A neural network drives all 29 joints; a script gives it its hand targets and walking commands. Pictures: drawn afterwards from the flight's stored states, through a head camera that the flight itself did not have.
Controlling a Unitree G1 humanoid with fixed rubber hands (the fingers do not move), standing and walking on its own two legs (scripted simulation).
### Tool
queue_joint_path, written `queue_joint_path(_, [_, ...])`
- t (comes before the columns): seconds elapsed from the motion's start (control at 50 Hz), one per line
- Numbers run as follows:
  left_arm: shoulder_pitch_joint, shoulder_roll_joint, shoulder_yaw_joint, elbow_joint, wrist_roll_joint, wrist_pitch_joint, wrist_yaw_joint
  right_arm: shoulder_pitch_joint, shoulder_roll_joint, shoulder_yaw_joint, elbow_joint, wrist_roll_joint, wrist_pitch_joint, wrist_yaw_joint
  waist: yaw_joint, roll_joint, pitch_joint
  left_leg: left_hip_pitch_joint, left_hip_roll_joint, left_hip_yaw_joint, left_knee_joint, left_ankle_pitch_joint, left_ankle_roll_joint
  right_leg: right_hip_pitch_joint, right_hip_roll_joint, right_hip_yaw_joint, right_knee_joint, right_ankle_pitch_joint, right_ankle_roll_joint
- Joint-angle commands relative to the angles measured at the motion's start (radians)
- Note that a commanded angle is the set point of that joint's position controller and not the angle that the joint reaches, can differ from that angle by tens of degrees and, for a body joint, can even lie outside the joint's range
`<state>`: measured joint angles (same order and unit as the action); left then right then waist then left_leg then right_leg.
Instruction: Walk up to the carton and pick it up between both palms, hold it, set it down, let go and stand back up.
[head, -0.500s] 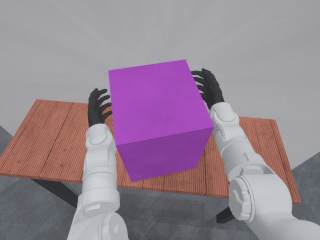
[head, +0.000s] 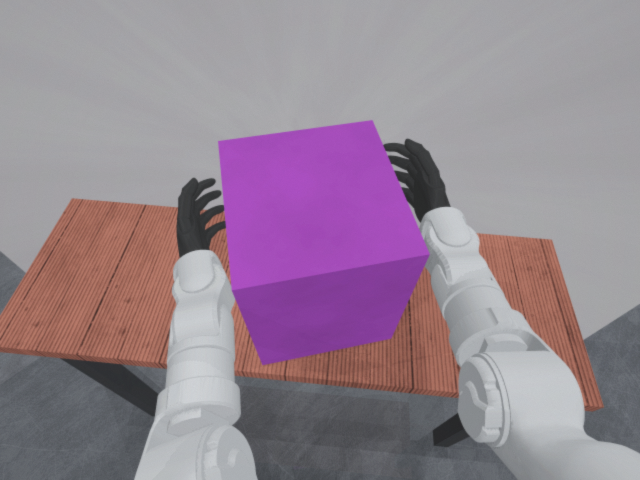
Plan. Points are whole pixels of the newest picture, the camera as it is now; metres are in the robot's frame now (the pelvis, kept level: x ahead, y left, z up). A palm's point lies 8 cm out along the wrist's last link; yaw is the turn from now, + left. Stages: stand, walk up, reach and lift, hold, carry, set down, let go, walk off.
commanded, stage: set down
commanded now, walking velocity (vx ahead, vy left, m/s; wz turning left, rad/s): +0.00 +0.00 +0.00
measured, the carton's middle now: (313, 250) +0.41 +0.04 +0.01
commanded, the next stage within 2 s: none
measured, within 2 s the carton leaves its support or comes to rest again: neither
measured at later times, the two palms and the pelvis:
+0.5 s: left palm (203, 263) +0.35 +0.17 +0.05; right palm (434, 214) +0.43 -0.11 +0.08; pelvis -0.01 +0.01 +0.00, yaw +0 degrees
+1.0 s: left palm (202, 291) +0.31 +0.17 +0.05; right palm (464, 233) +0.40 -0.14 +0.08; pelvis -0.04 +0.00 +0.00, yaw +0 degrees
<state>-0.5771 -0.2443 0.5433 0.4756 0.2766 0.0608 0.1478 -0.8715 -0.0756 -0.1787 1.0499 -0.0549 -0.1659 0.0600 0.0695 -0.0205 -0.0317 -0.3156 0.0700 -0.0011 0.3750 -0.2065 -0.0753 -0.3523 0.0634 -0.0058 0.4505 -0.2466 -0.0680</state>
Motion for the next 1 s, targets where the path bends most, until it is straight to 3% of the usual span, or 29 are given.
queue_joint_path(0.0, [-0.277,-0.167,-0.147,0.150,0.156,-0.026,-0.044,-0.275,0.231,0.020,0.062,-0.109,-0.033,0.096,0.141,-0.021,-0.406,-0.064,-0.058,0.104,-0.019,0.418,0.085,0.261,-0.063,0.001,-0.034,0.634,0.078])
queue_joint_path(0.06, [-0.268,-0.014,-0.131,0.135,0.123,-0.042,0.006,-0.291,0.040,0.044,0.052,-0.041,-0.041,0.057,0.151,-0.024,-0.427,-0.070,-0.056,0.104,-0.014,0.440,0.083,0.271,-0.060,0.006,-0.030,0.651,0.080])
queue_joint_path(0.1, [-0.282,0.101,-0.153,0.123,0.065,-0.051,0.054,-0.332,-0.126,0.106,0.052,0.060,-0.049,0.022,0.160,-0.013,-0.476,-0.080,-0.052,0.103,0.004,0.472,0.070,0.272,-0.048,0.017,-0.019,0.687,0.073])
queue_joint_path(0.18, [-0.324,0.124,-0.212,0.123,-0.030,-0.075,0.104,-0.431,-0.193,0.253,0.060,0.225,-0.068,-0.004,0.200,-0.002,-0.559,-0.118,-0.052,0.086,0.056,0.512,0.044,0.276,-0.029,0.048,0.003,0.758,0.053])
queue_joint_path(0.22, [-0.306,0.126,-0.240,0.140,-0.065,-0.080,0.110,-0.451,-0.212,0.302,0.061,0.282,-0.079,-0.014,0.201,-0.014,-0.565,-0.149,-0.053,0.080,0.068,0.510,0.036,0.302,-0.030,0.060,0.014,0.812,0.052])
queue_joint_path(0.28, [-0.239,0.128,-0.280,0.137,-0.105,-0.080,0.111,-0.416,-0.261,0.338,0.071,0.334,-0.092,-0.035,0.173,-0.025,-0.569,-0.170,-0.054,0.066,0.076,0.513,0.026,0.343,-0.031,0.066,0.023,0.882,0.052])
queue_joint_path(0.38, [-0.192,0.142,-0.300,0.133,-0.121,-0.071,0.108,-0.372,-0.318,0.368,0.103,0.378,-0.103,-0.039,0.156,-0.018,-0.522,-0.155,-0.048,0.054,0.074,0.511,0.016,0.338,-0.019,0.056,0.018,0.864,0.041])
queue_joint_path(0.52, [-0.231,0.155,-0.328,0.118,-0.151,-0.072,0.134,-0.414,-0.384,0.369,0.116,0.406,-0.095,-0.010,0.171,0.004,-0.519,-0.109,-0.035,0.065,0.080,0.463,0.008,0.244,0.006,0.048,-0.004,0.633,0.009])
queue_joint_path(0.68, [-0.229,0.163,-0.350,0.131,-0.169,-0.072,0.144,-0.377,-0.410,0.374,0.135,0.410,-0.057,0.032,0.169,-0.026,-0.462,-0.134,-0.033,0.075,0.043,0.312,0.028,0.241,-0.007,0.055,-0.034,0.433,0.006])
queue_joint_path(0.78, [-0.223,0.172,-0.348,0.131,-0.173,-0.073,0.142,-0.367,-0.411,0.374,0.128,0.405,-0.049,0.049,0.174,-0.040,-0.461,-0.145,-0.038,0.084,0.027,0.263,0.037,0.259,-0.020,0.063,-0.044,0.384,0.014])
queue_joint_path(0.98, [-0.122,0.163,-0.353,0.051,-0.161,-0.090,0.134,-0.265,-0.429,0.351,0.107,0.394,-0.081,0.060,0.153,-0.043,-0.478,-0.103,-0.042,0.080,0.023,0.310,0.037,0.316,-0.020,0.056,-0.042,0.446,0.020])
